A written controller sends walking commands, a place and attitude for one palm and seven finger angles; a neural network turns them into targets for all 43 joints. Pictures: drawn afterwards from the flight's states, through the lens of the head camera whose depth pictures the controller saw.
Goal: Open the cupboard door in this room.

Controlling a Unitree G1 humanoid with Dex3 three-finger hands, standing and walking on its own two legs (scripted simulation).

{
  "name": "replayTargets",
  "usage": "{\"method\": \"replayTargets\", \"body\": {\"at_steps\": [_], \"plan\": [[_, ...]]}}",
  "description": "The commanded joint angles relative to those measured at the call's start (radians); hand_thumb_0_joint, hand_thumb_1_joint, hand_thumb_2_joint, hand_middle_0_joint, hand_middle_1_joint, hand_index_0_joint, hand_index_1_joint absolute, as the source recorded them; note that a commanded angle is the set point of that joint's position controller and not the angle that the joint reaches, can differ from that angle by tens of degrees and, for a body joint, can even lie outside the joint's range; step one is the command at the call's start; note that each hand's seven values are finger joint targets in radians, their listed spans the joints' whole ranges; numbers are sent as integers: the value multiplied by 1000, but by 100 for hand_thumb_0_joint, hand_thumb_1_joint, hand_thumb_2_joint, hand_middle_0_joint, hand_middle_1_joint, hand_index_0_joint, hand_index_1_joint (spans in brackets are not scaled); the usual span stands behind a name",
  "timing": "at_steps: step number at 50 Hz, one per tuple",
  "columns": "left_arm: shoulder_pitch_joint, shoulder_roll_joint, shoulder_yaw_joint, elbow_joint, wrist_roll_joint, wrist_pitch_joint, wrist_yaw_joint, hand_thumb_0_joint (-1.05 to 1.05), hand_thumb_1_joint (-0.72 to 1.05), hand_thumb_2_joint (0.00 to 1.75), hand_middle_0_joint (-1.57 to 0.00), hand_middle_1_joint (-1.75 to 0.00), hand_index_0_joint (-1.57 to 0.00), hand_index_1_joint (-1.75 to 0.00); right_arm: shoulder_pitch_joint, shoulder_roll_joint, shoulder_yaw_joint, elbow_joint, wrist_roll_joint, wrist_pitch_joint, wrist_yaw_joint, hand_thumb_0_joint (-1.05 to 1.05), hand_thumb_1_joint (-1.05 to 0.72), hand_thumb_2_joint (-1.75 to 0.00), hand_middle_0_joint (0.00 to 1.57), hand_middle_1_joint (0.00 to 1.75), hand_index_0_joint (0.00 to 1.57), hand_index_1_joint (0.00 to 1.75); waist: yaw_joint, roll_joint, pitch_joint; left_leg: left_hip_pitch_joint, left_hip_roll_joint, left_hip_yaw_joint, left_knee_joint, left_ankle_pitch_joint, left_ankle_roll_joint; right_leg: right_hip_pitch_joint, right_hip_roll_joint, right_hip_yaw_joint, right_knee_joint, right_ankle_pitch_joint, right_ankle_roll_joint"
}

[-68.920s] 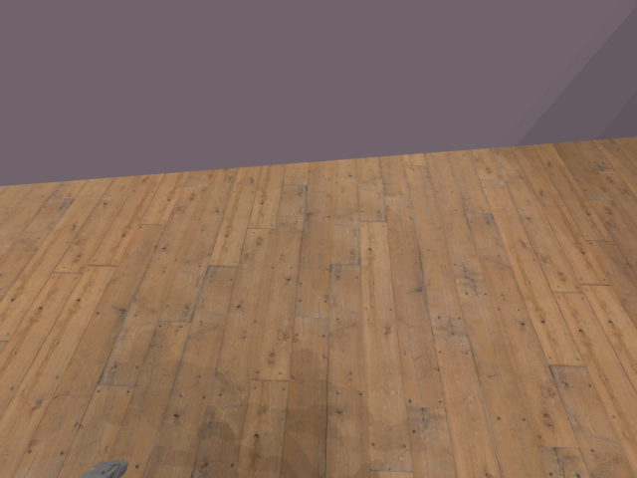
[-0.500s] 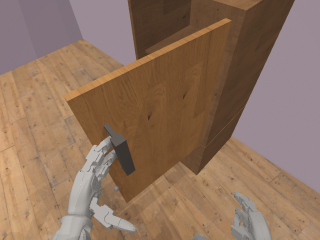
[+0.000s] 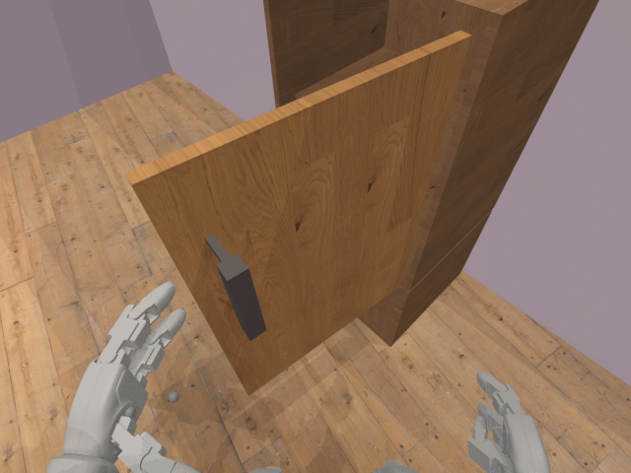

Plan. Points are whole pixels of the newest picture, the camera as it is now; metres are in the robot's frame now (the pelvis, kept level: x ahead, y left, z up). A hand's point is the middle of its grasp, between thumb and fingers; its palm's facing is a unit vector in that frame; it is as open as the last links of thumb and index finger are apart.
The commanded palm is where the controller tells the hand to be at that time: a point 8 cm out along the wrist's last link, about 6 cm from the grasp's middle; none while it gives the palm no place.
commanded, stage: draw the hand back to the body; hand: left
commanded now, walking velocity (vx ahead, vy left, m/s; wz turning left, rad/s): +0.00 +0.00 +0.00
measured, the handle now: (235, 288) +0.31 +0.12 +0.09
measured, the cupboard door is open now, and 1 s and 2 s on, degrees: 83 83 83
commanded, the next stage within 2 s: step back with the hand held close in 1.58 s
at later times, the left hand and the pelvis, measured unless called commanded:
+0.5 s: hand (101, 384) +0.18 +0.21 +0.13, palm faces +0.01 -1.00 -0.10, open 16.2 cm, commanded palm +0.14 +0.27 +0.15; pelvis +0.00 +0.03 +0.02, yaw +0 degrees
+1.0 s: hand (8, 326) +0.21 +0.27 +0.19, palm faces +0.36 -0.84 -0.40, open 11.5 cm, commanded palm +0.16 +0.31 +0.21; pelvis +0.02 +0.03 +0.06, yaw -1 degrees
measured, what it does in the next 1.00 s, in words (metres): rises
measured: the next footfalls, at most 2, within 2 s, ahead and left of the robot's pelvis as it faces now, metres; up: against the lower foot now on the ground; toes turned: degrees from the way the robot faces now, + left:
none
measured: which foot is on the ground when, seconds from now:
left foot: down 0.00-1.00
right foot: down 0.00-1.00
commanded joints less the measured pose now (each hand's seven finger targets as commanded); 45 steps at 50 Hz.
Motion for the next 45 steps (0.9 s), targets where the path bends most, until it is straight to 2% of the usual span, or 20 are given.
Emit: {"method": "replayTargets", "body": {"at_steps": [1, 3, 4, 6, 10, 13, 14, 18, 20, 21, 24, 25, 26, 27, 28, 29, 34, 35, 39, 45], "plan": [[-46, 121, 67, -242, -16, -65, -10, 0, -50, 30, -15, -30, -15, -30, -50, -100, -39, -168, 1, -73, -9, 0, -90, -90, 20, 30, 20, 30, -15, -50, -152, -57, -37, -5, -136, 240, 16, 253, -6, 144, -184, 111, 24], [-35, 121, 71, -288, -14, -49, 1, 0, -50, 30, -15, -30, -15, -30, -51, -92, -35, -177, 3, -78, -8, 0, -90, -90, 20, 30, 20, 30, -1, -16, -184, -18, -38, -8, -162, 272, 16, 277, -1, 120, -169, 165, 21], [-26, 142, 95, -282, -12, -35, 10, 0, -50, 30, -15, -30, -15, -30, -57, -90, -35, -171, 3, -78, -10, 0, -90, -90, 20, 30, 20, 30, 5, -15, -184, -13, -37, -9, -165, 291, 16, 293, 1, 118, -169, 190, 18], [14, 126, 102, -287, -22, -12, 18, 0, -50, 30, -15, -30, -15, -30, -60, -80, -31, -172, 7, -78, -8, 0, -90, -90, 20, 30, 20, 30, 14, -19, -169, 5, -34, -11, -193, 306, 12, 299, 7, 95, -169, 219, 20], [14, 99, 78, -297, -28, 27, 14, 0, -50, 30, -15, -30, -15, -30, -73, -85, -23, -170, 10, -81, -6, 0, -90, -90, 20, 30, 20, 30, 6, -34, -112, 27, -29, -16, -230, 311, 10, 296, 13, 71, -187, 229, 23], [4, 111, 84, -325, -32, 48, 4, 0, -50, 30, -15, -30, -15, -30, -73, -91, -20, -166, 11, -93, -7, 0, -90, -90, 20, 30, 20, 30, 1, -27, -91, 53, -27, -21, -249, 291, 10, 288, 16, 67, -208, 204, 25], [-2, 131, 105, -313, -31, 57, 5, 0, -50, 30, -15, -30, -15, -30, -78, -92, -19, -157, 10, -94, -9, 0, -90, -90, 20, 30, 20, 30, 3, -50, -77, 45, -24, -23, -254, 284, 11, 296, 17, 67, -216, 190, 23], [-22, 150, 148, -329, -47, 73, -4, 0, -50, 30, -15, -30, -15, -30, -83, -93, -13, -146, 13, -108, -15, 0, -90, -90, 20, 30, 20, 30, 8, -34, -64, 76, -23, -26, -280, 273, 7, 309, 17, 65, -241, 173, 23], [-28, 163, 160, -356, -52, 75, -10, 0, -50, 30, -15, -30, -15, -30, -91, -94, -10, -140, 15, -119, -14, 0, -90, -90, 20, 30, 20, 30, 16, -2, -82, 104, -23, -27, -292, 302, 4, 328, 18, 59, -243, 203, 21], [-34, 158, 156, -362, -56, 80, -16, 0, -47, 32, -15, -30, -15, -30, -87, -95, -7, -137, 15, -124, -15, 0, -90, -90, 20, 30, 20, 30, 13, 7, -86, 121, -23, -29, -298, 316, 2, 330, 19, 54, -246, 218, 21], [-52, 175, 185, -326, -68, 100, -32, 0, -36, 36, -16, -30, -16, -30, -95, -101, -7, -114, 18, -135, -19, 0, -90, -90, 20, 30, 20, 30, 12, -26, -62, 129, -20, -33, -315, 321, 1, 349, 22, 54, -270, 223, 22], [-60, 170, 183, -333, -74, 107, -39, 0, -32, 37, -16, -30, -16, -30, -102, -101, -4, -113, 19, -140, -19, 0, -90, -90, 20, 30, 20, 30, 13, -10, -54, 136, -21, -34, -324, 322, 0, 354, 21, 53, -278, 226, 23], [-88, 340, 231, -435, 104, 121, 128, 0, -29, 39, -16, -30, -16, -30, -94, -95, -18, -116, -4, -125, -41, 0, -90, -90, 20, 30, 20, 30, 53, 26, -73, 142, -7, -15, -381, 307, 12, 430, 4, 108, -319, 208, 11], [-13, 228, 174, -411, 120, 150, 198, 0, -26, 40, -16, -30, -16, -30, -84, -73, -6, -110, -15, -120, -45, 0, -90, -90, 20, 30, 20, 30, 31, 38, -16, 144, -14, -11, -406, 289, 6, 430, -3, 95, -346, 190, 11], [3, 189, 134, -397, 148, 167, 241, 0, -22, 42, -16, -30, -16, -30, -80, -71, -2, -96, -16, -111, -42, 0, -90, -90, 20, 30, 20, 30, 25, 46, 14, 159, -8, -15, -422, 300, 5, 437, -6, 87, -356, 188, 13], [5, 193, 138, -391, 161, 176, 269, 0, -18, 43, -16, -30, -16, -30, -95, -76, -6, -88, -16, -103, -41, 0, -90, -90, 20, 30, 20, 30, 28, 14, 20, 176, -3, -18, -436, 320, 8, 455, -5, 83, -375, 200, 12], [-39, 235, 171, -387, 200, 173, 332, 0, -1, 51, -17, -30, -17, -30, -125, -86, -5, -57, -26, -86, -44, 0, -90, -90, 20, 30, 20, 30, 29, 16, 48, 272, 8, -19, -518, 356, 10, 516, -4, 79, -438, 217, 14], [-48, 232, 173, -382, 203, 172, 337, 0, 2, 52, -17, -30, -17, -30, -127, -84, -3, -51, -28, -84, -44, 0, -90, -90, 20, 30, 20, 30, 26, -13, 51, 284, 8, -18, -534, 370, 9, 537, -5, 76, -447, 232, 16], [-92, 252, 207, -364, 211, 161, 347, 0, 17, 58, -17, -30, -17, -30, -150, -90, -5, -25, -32, -79, -43, 0, -90, -90, 20, 30, 20, 30, 34, 17, 61, 336, 10, -18, -587, 401, 6, 589, -3, 79, -488, 249, 13], [-96, 260, 246, -366, 210, 152, 345, 0, 37, 68, -18, -30, -18, -30, -161, -89, -14, -1, -38, -71, -30, 0, -90, -90, 20, 30, 20, 30, 43, 15, 40, 414, 16, -8, -622, 581, -7, 658, -3, 82, -517, 369, 17]]}}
